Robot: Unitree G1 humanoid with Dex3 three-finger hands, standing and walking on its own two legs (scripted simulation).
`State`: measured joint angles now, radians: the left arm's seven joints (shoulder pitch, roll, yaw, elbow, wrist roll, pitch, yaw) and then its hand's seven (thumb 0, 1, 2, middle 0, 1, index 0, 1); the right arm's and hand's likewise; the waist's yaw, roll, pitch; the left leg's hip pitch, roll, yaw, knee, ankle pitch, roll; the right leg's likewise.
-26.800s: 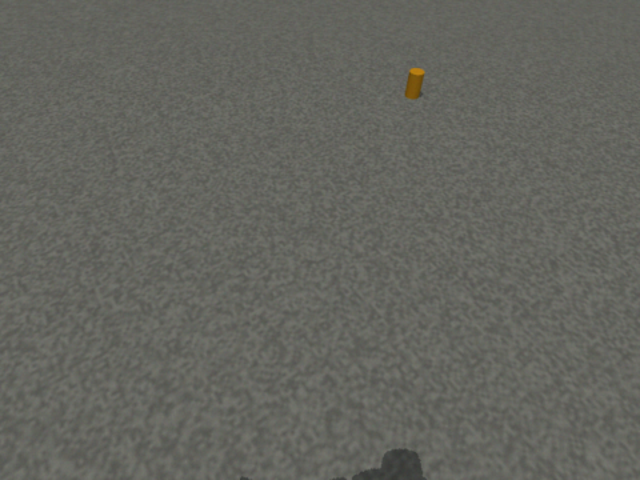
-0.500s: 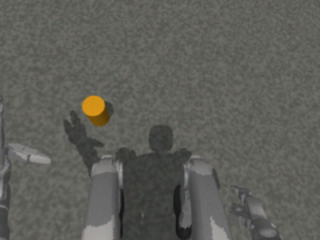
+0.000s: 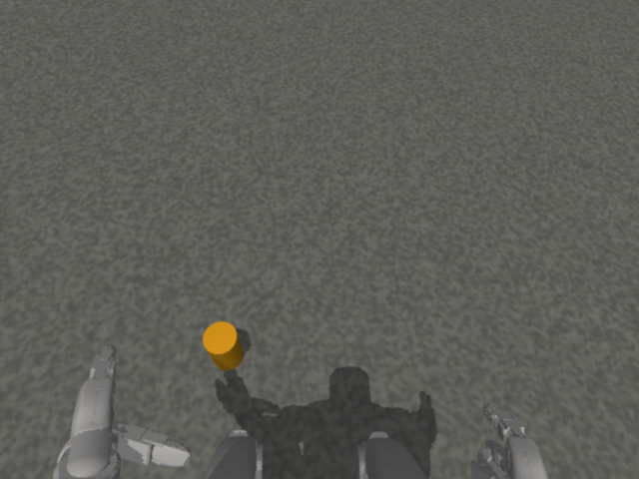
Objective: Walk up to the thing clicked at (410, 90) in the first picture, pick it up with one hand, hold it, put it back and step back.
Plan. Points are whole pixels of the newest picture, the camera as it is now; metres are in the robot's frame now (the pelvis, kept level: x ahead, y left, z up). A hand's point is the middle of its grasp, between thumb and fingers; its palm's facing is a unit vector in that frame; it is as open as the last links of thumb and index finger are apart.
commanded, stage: home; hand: left
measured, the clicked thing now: (224, 346) +0.47 +0.22 -0.60
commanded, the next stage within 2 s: stand in 1.78 s
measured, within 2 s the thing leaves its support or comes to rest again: neither
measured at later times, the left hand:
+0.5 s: hand (138, 448) +0.17 +0.19 -0.01, palm faces +0.14 -0.95 -0.30, open 17.5 cm
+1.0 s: hand (145, 450) +0.17 +0.18 -0.01, palm faces +0.11 -0.95 -0.29, open 17.6 cm
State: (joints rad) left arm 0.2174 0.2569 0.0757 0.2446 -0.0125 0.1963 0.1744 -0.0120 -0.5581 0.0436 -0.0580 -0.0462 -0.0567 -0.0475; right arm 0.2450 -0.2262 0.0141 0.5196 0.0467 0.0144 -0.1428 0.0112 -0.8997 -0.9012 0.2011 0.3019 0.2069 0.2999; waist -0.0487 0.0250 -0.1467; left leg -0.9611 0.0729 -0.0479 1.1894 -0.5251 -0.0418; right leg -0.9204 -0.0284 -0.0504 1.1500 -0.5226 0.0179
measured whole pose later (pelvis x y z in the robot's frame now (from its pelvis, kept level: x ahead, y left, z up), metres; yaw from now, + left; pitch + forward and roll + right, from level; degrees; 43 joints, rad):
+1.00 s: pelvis +0.00 +0.00 +0.04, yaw +0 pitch +7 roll -2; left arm 0.46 0.20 -0.01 -0.01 -0.01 0.26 0.14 -0.01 -0.57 0.04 -0.05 -0.05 -0.05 -0.05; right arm 0.28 -0.21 0.02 0.52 0.01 -0.11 -0.18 0.02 -0.90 -0.90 0.20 0.30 0.21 0.30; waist -0.02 0.04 -0.10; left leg -0.64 0.07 -0.03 0.95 -0.44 -0.04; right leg -0.60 -0.03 -0.05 0.92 -0.44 0.02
